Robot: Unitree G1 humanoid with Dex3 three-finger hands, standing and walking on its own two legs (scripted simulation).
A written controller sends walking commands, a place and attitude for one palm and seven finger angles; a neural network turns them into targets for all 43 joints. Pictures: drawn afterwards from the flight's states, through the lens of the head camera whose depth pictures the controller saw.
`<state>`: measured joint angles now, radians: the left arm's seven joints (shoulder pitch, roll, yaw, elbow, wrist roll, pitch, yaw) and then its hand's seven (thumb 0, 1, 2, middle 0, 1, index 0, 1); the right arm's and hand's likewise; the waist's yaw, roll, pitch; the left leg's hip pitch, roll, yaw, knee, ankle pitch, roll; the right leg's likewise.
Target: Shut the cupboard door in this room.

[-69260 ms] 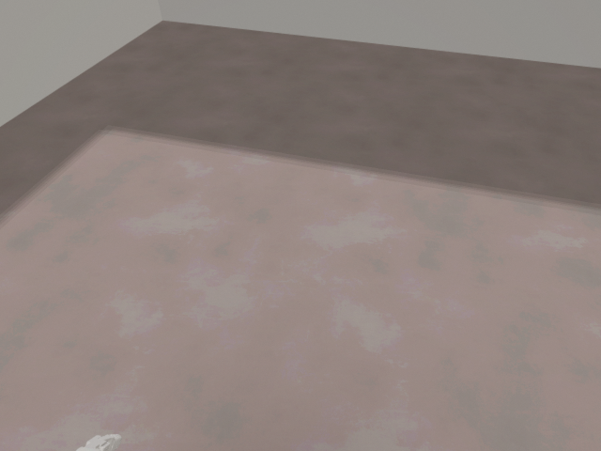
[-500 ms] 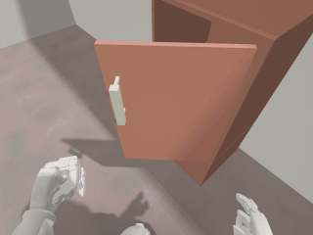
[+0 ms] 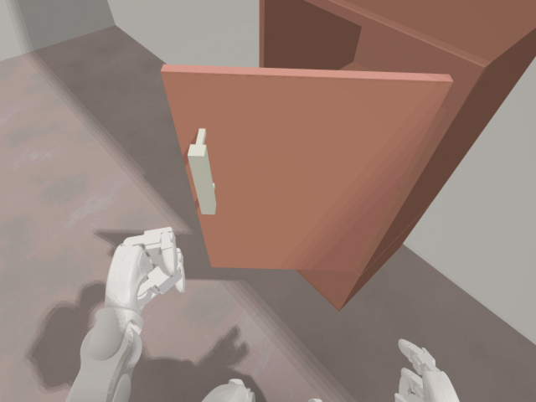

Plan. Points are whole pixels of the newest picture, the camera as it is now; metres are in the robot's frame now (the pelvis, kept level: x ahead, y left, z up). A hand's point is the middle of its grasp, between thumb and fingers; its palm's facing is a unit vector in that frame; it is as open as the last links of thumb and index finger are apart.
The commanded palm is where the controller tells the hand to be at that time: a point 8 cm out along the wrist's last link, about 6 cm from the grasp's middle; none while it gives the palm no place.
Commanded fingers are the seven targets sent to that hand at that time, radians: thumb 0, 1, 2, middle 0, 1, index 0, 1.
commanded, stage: bring the fist close to the handle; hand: left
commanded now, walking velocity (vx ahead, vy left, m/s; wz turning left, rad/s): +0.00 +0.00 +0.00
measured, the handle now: (205, 173) +0.46 +0.13 +0.06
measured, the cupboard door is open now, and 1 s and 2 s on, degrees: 46 46 30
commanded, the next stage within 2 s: push the door shut along its arc in 0.90 s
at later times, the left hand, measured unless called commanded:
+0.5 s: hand (217, 225) +0.36 +0.10 +0.05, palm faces -0.03 -1.00 -0.03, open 3.1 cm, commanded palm +0.35 +0.15 +0.06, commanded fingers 0.00 0.90 0.90 -1.30 -1.50 -1.30 -1.50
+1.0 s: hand (220, 218) +0.37 +0.09 +0.07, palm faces +0.00 -1.00 -0.02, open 3.1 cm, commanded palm +0.34 +0.15 +0.06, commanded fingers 0.00 0.90 0.90 -1.30 -1.50 -1.30 -1.50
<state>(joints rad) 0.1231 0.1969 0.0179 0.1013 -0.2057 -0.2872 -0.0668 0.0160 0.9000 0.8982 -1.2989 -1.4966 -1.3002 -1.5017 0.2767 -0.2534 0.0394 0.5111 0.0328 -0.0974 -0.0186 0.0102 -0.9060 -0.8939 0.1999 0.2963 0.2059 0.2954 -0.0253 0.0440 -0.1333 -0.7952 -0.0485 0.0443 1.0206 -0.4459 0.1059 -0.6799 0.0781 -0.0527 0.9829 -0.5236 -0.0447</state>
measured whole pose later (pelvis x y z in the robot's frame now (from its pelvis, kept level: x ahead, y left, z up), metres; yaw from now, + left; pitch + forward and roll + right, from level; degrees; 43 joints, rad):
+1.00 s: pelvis -0.01 -0.03 +0.00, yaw +0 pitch +13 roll -1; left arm -0.33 0.17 0.06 0.59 -0.15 -0.42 0.00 0.02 0.90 0.90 -1.30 -1.50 -1.30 -1.50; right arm 0.29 -0.26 0.01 0.61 0.03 -0.01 0.01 0.01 -0.91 -0.89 0.20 0.30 0.20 0.30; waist -0.05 0.03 -0.14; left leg -0.82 -0.03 0.04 1.01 -0.42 0.07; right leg -0.72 0.10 -0.05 0.99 -0.51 -0.08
